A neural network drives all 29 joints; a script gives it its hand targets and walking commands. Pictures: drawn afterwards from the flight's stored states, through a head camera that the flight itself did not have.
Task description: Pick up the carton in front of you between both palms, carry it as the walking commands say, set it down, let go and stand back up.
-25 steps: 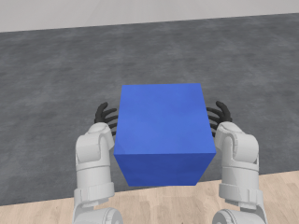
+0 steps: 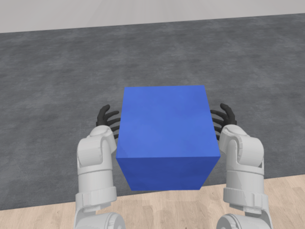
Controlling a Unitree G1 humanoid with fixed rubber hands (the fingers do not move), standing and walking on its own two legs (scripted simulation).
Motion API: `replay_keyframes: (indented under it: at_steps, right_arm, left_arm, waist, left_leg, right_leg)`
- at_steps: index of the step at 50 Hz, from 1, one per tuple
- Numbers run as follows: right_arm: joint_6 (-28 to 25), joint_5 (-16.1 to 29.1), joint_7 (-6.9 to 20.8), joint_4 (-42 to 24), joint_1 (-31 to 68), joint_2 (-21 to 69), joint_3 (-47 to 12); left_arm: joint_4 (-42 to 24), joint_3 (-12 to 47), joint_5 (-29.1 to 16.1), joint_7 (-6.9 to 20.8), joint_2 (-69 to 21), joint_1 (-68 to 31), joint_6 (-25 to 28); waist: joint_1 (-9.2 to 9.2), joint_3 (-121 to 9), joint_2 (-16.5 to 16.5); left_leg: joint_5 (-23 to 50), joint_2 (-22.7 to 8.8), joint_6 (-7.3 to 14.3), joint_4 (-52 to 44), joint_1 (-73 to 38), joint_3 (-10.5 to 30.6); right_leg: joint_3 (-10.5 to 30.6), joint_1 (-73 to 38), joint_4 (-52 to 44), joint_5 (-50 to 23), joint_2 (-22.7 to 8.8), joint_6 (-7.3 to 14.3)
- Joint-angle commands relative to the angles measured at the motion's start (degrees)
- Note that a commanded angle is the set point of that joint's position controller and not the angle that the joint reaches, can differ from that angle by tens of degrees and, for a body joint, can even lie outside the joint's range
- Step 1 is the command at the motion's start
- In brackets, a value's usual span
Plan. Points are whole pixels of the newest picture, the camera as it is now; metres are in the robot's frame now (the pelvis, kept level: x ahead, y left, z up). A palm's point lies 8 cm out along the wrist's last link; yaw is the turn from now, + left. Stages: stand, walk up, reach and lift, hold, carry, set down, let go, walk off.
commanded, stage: carry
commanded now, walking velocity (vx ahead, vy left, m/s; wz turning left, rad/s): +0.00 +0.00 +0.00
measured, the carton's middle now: (164, 142) +0.34 +0.00 +0.04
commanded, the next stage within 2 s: none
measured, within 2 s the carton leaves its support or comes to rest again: neither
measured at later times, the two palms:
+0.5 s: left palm (105, 132) +0.32 +0.15 +0.11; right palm (227, 131) +0.32 -0.16 +0.11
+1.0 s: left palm (135, 98) +0.47 +0.09 +0.09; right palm (232, 97) +0.48 -0.22 +0.09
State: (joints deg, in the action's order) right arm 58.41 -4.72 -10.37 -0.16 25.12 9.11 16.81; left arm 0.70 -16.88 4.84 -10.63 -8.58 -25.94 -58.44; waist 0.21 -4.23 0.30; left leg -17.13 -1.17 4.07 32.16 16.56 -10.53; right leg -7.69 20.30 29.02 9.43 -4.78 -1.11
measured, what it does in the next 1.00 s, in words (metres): walks ahead: right foot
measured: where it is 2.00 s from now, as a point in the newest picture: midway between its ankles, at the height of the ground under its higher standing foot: (163, 162)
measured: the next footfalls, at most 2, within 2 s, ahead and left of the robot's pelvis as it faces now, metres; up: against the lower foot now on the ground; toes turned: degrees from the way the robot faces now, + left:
right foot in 0.76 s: +0.15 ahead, -0.14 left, +0.00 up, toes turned -7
left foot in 1.20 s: +0.42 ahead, +0.03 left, +0.00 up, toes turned +2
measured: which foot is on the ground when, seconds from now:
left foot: down 0.00-0.76, up 0.78-1.00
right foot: down 0.00-0.48, up 0.50-0.74, down 0.76-1.00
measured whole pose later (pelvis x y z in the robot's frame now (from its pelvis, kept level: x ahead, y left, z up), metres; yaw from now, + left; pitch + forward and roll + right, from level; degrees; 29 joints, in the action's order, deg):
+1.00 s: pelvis +0.15 -0.06 +0.00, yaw -2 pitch +5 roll +1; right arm 54.7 -3.0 -11.3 -2.8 22.7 9.4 15.9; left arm -2.4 -15.8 2.1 -9.5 -9.1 -21.8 -54.0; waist -2.1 -3.3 0.6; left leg -17.3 -4.0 1.6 64.1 40.5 -1.8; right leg -6.2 15.6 29.5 19.1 0.9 4.3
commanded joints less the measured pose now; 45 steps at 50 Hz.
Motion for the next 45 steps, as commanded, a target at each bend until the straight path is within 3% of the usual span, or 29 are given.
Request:
replay_keyframes:
  at_steps: [1,20,21,23,24,25,26,27,30,34,36,37,38,39,40,41,42,43,45]
  right_arm:
    - [-0.7,8.3,0.0,-2.3,32.6,42.1,-33.4]
    - [-0.7,8.3,0.0,-2.3,32.6,42.1,-33.4]
    - [-0.7,8.2,0.0,-2.3,32.6,42.1,-33.4]
    - [-0.7,8.3,0.0,-2.4,33.1,42.0,-33.2]
    - [-0.8,8.3,-0.1,-2.2,32.8,41.9,-33.1]
    - [-0.8,8.2,-0.1,-2.0,33.1,41.8,-33.2]
    - [-0.9,8.2,-0.2,-1.8,33.2,41.6,-33.4]
    - [-1.0,8.5,-0.3,-1.8,33.5,41.3,-33.7]
    - [-1.7,9.7,-0.6,-2.9,34.4,41.8,-35.1]
    - [-2.3,10.6,-0.8,-3.3,33.1,42.0,-36.2]
    - [-2.3,10.7,-0.8,-2.7,32.3,42.2,-36.5]
    - [-2.2,10.5,-0.8,-2.3,31.5,42.5,-36.3]
    - [-2.1,10.3,-0.8,-1.7,31.3,42.3,-36.2]
    - [-2.0,10.6,-0.8,-1.6,30.8,42.9,-36.2]
    - [-1.9,10.5,-0.7,-1.3,31.5,42.7,-36.0]
    - [-2.0,10.4,-0.7,-1.3,32.4,43.7,-35.8]
    - [-2.2,10.2,-0.6,-0.8,32.2,44.5,-35.2]
    - [-2.7,9.9,-0.5,-0.8,32.0,45.6,-34.8]
    - [-3.8,9.0,-0.3,-1.6,31.9,46.4,-34.8]
  left_arm:
    - [-2.4,33.7,-8.6,0.0,-43.1,-32.0,0.5]
    - [-2.4,33.7,-8.6,0.0,-43.1,-32.0,0.5]
    - [-2.3,33.7,-8.7,0.0,-43.2,-31.9,0.5]
    - [-2.3,33.8,-8.8,0.1,-43.4,-32.4,0.6]
    - [-2.4,33.9,-8.9,0.1,-43.1,-33.0,0.7]
    - [-2.0,33.8,-8.9,0.1,-42.9,-33.3,0.9]
    - [-1.7,33.8,-8.9,0.0,-42.6,-33.3,0.9]
    - [-1.5,33.8,-9.1,0.0,-42.6,-33.4,1.0]
    - [-1.0,32.9,-9.1,-0.1,-42.1,-32.1,1.3]
    - [-0.7,31.4,-8.2,-0.3,-40.7,-29.4,1.8]
    - [-0.3,30.7,-7.6,-0.3,-40.2,-27.6,2.0]
    - [0.0,30.1,-7.2,-0.3,-39.7,-26.4,2.1]
    - [0.6,29.9,-6.7,-0.3,-39.4,-25.0,2.1]
    - [1.4,29.2,-6.2,-0.6,-37.7,-24.2,2.2]
    - [0.6,29.7,-5.8,-0.9,-37.9,-25.9,2.4]
    - [-0.7,30.6,-6.5,-0.7,-39.4,-26.7,2.5]
    - [-2.4,32.2,-8.0,-0.1,-41.2,-28.9,2.7]
    - [-4.4,34.0,-9.8,0.5,-43.1,-31.4,3.3]
    - [-7.4,36.4,-11.7,1.4,-45.0,-34.6,4.6]
  waist:
    - [0.15,-17.4,0.5]
    - [0.15,-17.4,0.5]
    - [0.26,-18.0,0.8]
    - [0.87,-15.8,4.0]
    - [1.69,-13.3,6.1]
    - [2.24,-10.9,8.1]
    - [2.69,-9.4,8.8]
    - [2.79,-8.3,8.0]
    - [3.31,-11.2,3.9]
    - [3.01,-13.9,6.4]
    - [1.09,-14.8,5.7]
    - [0.19,-16.2,3.3]
    - [-1.17,-18.4,-2.7]
    - [-2.72,-18.0,-16.0]
    - [-3.06,-17.0,-16.8]
    - [-2.75,-16.2,-10.6]
    - [-2.39,-16.4,-4.9]
    - [-2.15,-16.8,-1.6]
    - [-1.86,-16.6,-4.2]
  left_leg:
    - [11.1,-8.6,-0.8,-7.1,-3.4,7.9]
    - [10.8,-8.7,-0.8,-7.1,-3.4,7.7]
    - [6.1,-8.5,-0.7,-8.4,-3.3,8.1]
    - [-13.2,-9.9,1.2,-14.1,-3.7,12.1]
    - [-23.7,-12.2,3.2,-17.9,-4.6,16.9]
    - [-29.1,-15.6,5.5,-20.3,-6.8,22.7]
    - [-29.0,-18.3,7.7,-21.6,-9.0,27.4]
    - [-25.8,-19.7,9.0,-22.3,-12.1,28.7]
    - [-11.0,-18.3,9.4,-18.8,-18.5,23.6]
    - [-0.5,-16.1,7.8,-14.5,-15.8,16.7]
    - [-0.6,-13.2,5.2,-8.7,-10.0,10.7]
    - [-1.8,-10.7,3.0,-2.6,-4.4,7.1]
    - [-1.3,-7.8,0.4,9.4,4.7,3.0]
    - [-10.3,-0.1,-3.2,24.7,22.8,0.2]
    - [-16.2,0.8,-2.3,34.3,32.3,7.1]
    - [-15.3,-1.7,-1.2,39.7,35.0,10.5]
    - [-13.1,-2.4,-0.7,41.5,35.2,11.0]
    - [-9.3,-3.4,-0.7,40.1,34.2,11.1]
    - [-2.6,-3.7,-1.5,36.9,31.9,10.5]
  right_leg:
    - [4.1,-8.7,-1.5,-6.6,-3.9,1.5]
    - [4.0,-8.7,-1.5,-6.6,-3.9,1.4]
    - [3.8,-9.0,-1.9,-3.3,-3.4,1.6]
    - [0.1,-4.8,2.0,8.8,-0.2,1.4]
    - [-2.2,0.7,6.3,14.5,2.0,1.1]
    - [-1.8,7.3,12.0,16.0,2.3,1.2]
    - [0.7,13.4,17.5,16.0,1.5,1.8]
    - [2.9,19.0,19.7,15.5,0.4,2.3]
    - [3.2,21.3,18.3,12.3,0.5,3.1]
    - [1.3,12.8,10.6,10.7,3.1,3.4]
    - [-1.9,1.3,0.4,5.8,5.2,4.0]
    - [-3.1,-9.2,-3.6,4.1,6.0,4.4]
    - [7.0,-21.1,-6.2,8.2,-0.2,6.2]
    - [34.0,-30.0,-12.4,11.1,-14.0,12.0]
    - [42.8,-32.7,-12.2,8.0,-18.1,17.4]
    - [39.4,-31.5,-9.0,4.0,-17.4,17.7]
    - [34.2,-29.1,-7.4,1.4,-15.6,16.3]
    - [29.9,-26.6,-7.7,2.8,-13.9,14.3]
    - [24.1,-23.4,-8.8,1.5,-11.1,12.5]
